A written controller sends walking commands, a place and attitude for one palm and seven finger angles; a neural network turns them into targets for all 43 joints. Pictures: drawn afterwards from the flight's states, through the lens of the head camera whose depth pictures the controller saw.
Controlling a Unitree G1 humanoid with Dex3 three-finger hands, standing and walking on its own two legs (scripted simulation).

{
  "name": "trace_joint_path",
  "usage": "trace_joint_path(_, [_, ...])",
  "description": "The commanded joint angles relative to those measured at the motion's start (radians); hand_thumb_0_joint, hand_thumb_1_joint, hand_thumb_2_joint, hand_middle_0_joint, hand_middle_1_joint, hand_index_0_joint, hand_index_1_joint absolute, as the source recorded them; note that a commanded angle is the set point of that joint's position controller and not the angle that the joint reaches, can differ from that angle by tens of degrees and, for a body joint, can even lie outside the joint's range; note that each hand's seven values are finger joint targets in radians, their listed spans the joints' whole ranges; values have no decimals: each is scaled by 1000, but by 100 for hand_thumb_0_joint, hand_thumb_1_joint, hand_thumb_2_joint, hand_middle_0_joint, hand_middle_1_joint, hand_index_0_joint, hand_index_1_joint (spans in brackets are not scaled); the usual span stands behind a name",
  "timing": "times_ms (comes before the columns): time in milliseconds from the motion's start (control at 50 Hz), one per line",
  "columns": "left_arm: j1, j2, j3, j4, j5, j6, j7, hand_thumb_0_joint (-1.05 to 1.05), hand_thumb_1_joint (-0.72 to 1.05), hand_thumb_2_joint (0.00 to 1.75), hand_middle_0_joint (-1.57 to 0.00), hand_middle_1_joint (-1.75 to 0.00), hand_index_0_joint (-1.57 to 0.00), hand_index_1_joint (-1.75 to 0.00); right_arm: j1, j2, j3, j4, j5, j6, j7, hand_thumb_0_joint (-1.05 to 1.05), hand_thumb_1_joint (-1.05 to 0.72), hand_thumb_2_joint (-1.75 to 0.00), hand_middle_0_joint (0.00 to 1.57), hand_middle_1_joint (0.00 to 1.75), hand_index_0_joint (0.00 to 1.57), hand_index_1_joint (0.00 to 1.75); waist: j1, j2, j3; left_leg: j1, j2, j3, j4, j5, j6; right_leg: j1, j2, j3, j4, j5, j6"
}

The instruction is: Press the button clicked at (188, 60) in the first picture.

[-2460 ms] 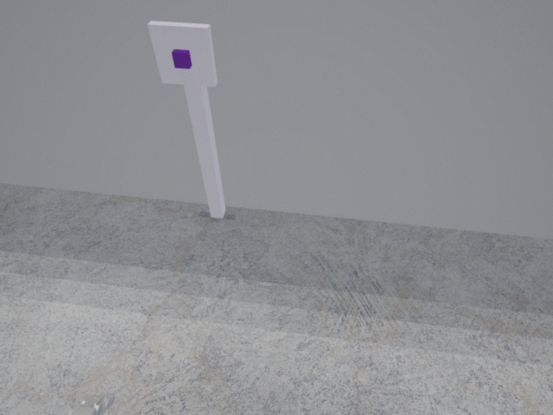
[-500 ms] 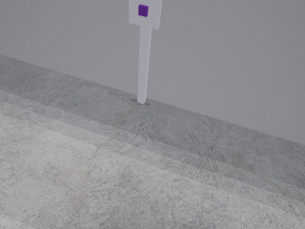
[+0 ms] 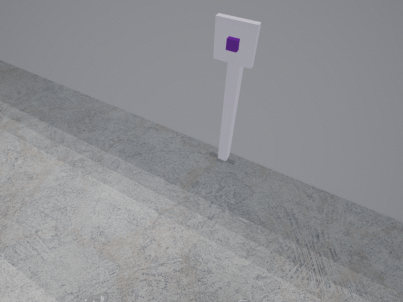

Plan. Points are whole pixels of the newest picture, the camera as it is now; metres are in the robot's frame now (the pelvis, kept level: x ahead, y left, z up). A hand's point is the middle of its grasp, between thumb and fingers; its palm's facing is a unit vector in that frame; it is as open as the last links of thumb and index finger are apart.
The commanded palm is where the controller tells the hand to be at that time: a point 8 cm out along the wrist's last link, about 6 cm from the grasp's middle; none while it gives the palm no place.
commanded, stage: walk to a spot facing it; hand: left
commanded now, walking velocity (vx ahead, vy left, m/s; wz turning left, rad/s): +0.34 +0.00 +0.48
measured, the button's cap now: (233, 44) +1.04 -0.13 +0.02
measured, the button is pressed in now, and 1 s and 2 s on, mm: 0 0 0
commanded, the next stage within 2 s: turn to face it in 0.56 s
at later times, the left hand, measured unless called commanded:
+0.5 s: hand out of the picture +0.04 +0.08 -0.17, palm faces +0.39 -0.90 -0.21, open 7.4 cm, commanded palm none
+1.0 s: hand (126, 248) +0.29 +0.20 -0.18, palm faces +0.42 -0.89 -0.18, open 7.4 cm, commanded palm none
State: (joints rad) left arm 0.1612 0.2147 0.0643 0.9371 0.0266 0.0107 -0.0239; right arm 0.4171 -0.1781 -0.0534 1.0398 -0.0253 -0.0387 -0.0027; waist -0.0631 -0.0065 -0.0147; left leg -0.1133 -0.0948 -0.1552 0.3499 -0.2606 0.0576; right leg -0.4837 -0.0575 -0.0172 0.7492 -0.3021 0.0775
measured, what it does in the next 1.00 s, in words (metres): walks ahead, turning left: right foot, then left foot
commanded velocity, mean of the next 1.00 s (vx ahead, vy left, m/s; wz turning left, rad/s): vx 0.08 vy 0.00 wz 0.15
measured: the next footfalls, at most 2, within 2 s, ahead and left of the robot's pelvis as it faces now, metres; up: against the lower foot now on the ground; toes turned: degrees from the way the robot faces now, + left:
right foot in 0.08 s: +0.13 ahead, -0.13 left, +0.00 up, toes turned +0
left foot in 0.60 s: +0.30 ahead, +0.08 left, +0.00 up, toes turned +30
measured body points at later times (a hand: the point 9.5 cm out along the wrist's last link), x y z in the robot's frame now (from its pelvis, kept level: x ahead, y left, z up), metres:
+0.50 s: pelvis +0.18 -0.04 -0.01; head +0.22 -0.04 +0.44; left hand +0.02 +0.13 -0.15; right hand +0.38 -0.23 -0.15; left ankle +0.25 +0.10 -0.69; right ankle +0.09 -0.13 -0.74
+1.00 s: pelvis +0.31 +0.00 +0.00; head +0.31 +0.02 +0.44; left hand +0.27 +0.24 -0.16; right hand +0.47 -0.19 -0.14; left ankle +0.26 +0.06 -0.74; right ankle +0.38 -0.13 -0.69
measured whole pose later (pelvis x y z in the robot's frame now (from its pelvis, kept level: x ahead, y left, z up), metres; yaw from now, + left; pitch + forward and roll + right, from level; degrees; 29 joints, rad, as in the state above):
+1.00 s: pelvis +0.31 +0.00 +0.00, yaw +20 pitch -2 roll +0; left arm 0.23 0.20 0.06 0.97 0.02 0.07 0.01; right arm 0.17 -0.15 -0.03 0.98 -0.02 -0.01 -0.02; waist 0.03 -0.05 0.04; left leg -0.12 0.00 0.20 0.43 -0.29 0.07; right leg -0.46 -0.09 -0.02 0.96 -0.32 0.08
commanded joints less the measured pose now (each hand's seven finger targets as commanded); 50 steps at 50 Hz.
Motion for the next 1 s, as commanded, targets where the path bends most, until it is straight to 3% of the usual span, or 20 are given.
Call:
trace_joint_path(0, [-1, 73, 17, -85, -5, -57, 4, 0, 90, 90, -20, -30, -20, -30, -33, -189, -38, -65, 1, -11, -16, 0, -90, -90, 20, 30, 20, 30, 68, 117, 49, -150, 228, -223, 13, 118, 124, 217, 49, -37, -203, 50, -14])
trace_joint_path(20, [102, 105, 26, -53, -3, -68, 8, 0, 90, 90, -20, -30, -20, -30, -53, -187, -38, -67, 5, -12, -12, 0, -90, -90, 20, 30, 20, 30, 119, 52, 9, -241, 180, -175, 130, 88, 84, 400, 30, -15, -311, 92, -21])
trace_joint_path(40, [222, 197, 44, -23, 6, -84, 19, 0, 90, 90, -20, -30, -20, -30, -30, -134, -29, -77, 15, -19, -3, 0, -90, -90, 20, 30, 20, 30, 161, -141, -70, -440, 103, -72, 375, -59, 24, 672, -165, 187, -396, -40, -73])
trace_joint_path(60, [320, 286, 62, -9, 5, -84, 30, 0, 90, 90, -20, -30, -20, -30, -18, -89, -22, -114, 12, -28, 0, 0, -90, -90, 20, 30, 20, 30, 175, -335, -144, -606, 6, 82, 662, -295, -26, 765, -449, 576, -521, -203, -162])
trace_joint_path(80, [303, 266, 58, -11, -8, -75, 34, 0, 90, 90, -20, -30, -20, -30, -77, -142, -38, -125, -1, -26, 5, 0, -90, -90, 20, 30, 20, 30, 169, -212, -64, -623, 76, 60, 781, -272, -20, 644, -449, 568, -570, -301, -181])
trace_joint_path(120, [186, 188, 41, -27, -4, -86, 36, 0, 90, 90, -20, -30, -20, -30, -103, -126, -39, -111, -2, -23, 21, 0, -90, -90, 20, 30, 20, 30, 116, -163, 24, -615, 149, 92, 869, -120, -23, 490, -393, 447, -582, -299, -174])
trace_joint_path(180, [155, 72, -5, -14, -5, -101, 31, 0, 90, 90, -20, -30, -20, -30, -112, -72, -29, -77, -4, 20, 42, 0, -90, -90, 20, 30, 20, 30, 58, -90, 126, -528, 172, 125, 891, 36, -48, 286, -262, 95, -581, 22, -118])
trace_joint_path(220, [202, 51, -13, 8, -4, -105, 33, 0, 90, 90, -20, -30, -20, -30, -123, -61, -29, -75, 0, 35, 47, 0, -90, -90, 20, 30, 20, 30, 55, -111, 135, -551, 166, 147, 893, 86, -60, 308, -230, -9, -569, 191, -105])
trace_joint_path(440, [357, 87, -22, 67, 1, -83, 63, 0, 90, 90, -20, -30, -20, -30, -417, -47, 12, -187, 1, 56, 58, 0, -90, -90, 20, 30, 20, 30, 96, -120, 148, -513, 129, 303, 484, 103, -55, 470, -237, -218, -443, 904, -121])
trace_joint_path(520, [328, 163, -1, 53, -2, -72, 61, 0, 90, 90, -20, -30, -20, -30, -277, -102, 1, -161, -4, 42, 37, 0, -90, -90, 20, 30, 20, 30, 32, -143, 3, -303, 47, 365, 304, 46, -4, 579, -274, -255, -169, 1195, -118])
trace_joint_path(540, [322, 179, 5, 40, -7, -71, 58, 0, 90, 90, -20, -30, -20, -30, -210, -131, -6, -152, -6, 37, 32, 0, -90, -90, 20, 30, 20, 30, 1, -138, -67, -190, 21, 364, 229, 71, 11, 572, -264, -275, -22, 1196, -107])
trace_joint_path(560, [298, 184, 9, 23, -17, -73, 55, 0, 90, 90, -20, -30, -20, -30, -102, -179, -20, -131, -12, 30, 24, 0, -90, -90, 20, 30, 20, 30, -61, -99, -156, 45, 79, 300, 124, 260, 39, 442, -253, -266, 206, 1019, -83])
trace_joint_path(580, [297, 148, 3, -6, -39, -74, 39, 0, 90, 90, -20, -30, -20, -30, -34, -275, -45, -124, -15, 26, 15, 0, -90, -90, 20, 30, 20, 30, -74, 78, -251, 373, 352, -19, 178, 818, 166, 81, -93, -233, 523, 148, -26])
trace_joint_path(600, [291, 98, -7, -48, -38, -64, 44, 0, 90, 90, -20, -30, -20, -30, -2, -360, -59, -124, 20, 23, 5, 0, -90, -90, 20, 30, 20, 30, -59, 156, -350, 480, 569, -265, 199, 1302, 309, -116, -26, -92, 715, -356, -13])
trace_joint_path(620, [220, 127, 2, -70, -32, -46, 57, 0, 90, 90, -20, -30, -20, -30, -16, -334, -55, -124, 33, 28, 2, 0, -90, -90, 20, 30, 20, 30, -50, -16, -273, 391, 552, -159, 146, 1111, 301, -130, -66, -11, 719, -280, -19])
trace_joint_path(660, [231, 78, 5, -30, -13, -32, 58, 0, 90, 90, -20, -30, -20, -30, -166, -221, -24, -155, 18, 10, -19, 0, -90, -90, 20, 30, 20, 30, 25, -32, -130, 167, 440, -25, 72, 946, 128, -111, -94, 16, 645, -152, -3])
trace_joint_path(700, [297, 44, 2, 22, -7, -4, 54, 0, 90, 90, -20, -30, -20, -30, -247, -162, 0, -154, 17, -2, -22, 0, -90, -90, 20, 30, 20, 30, 91, 27, -29, -14, 350, 104, 6, 865, 36, -4, -87, 10, 550, -70, -1])
trace_joint_path(740, [352, 24, -4, 58, -6, 10, 55, 0, 90, 90, -20, -30, -20, -30, -262, -132, 10, -142, 19, -10, -22, 0, -90, -90, 20, 30, 20, 30, 119, 67, -32, -79, 316, 165, -30, 782, 49, 60, -77, 7, 474, -22, 0])
trace_joint_path(820, [291, 30, -3, 64, -9, 31, 55, 0, 90, 90, -20, -30, -20, -30, -231, -110, 14, -101, 21, -8, -28, 0, -90, -90, 20, 30, 20, 30, 117, 137, 21, -112, 299, 209, -65, 664, 20, 75, -45, 26, 363, 38, -2])
trace_joint_path(980, [75, 44, 12, -30, -5, 45, 27, 0, 90, 90, -20, -30, -20, -30, -181, -150, -24, -95, 1, 23, -35, 0, -90, -90, 20, 30, 20, 30, 50, 157, 89, 11, 423, 220, -6, 504, 111, 21, -37, -39, 94, -67, -10])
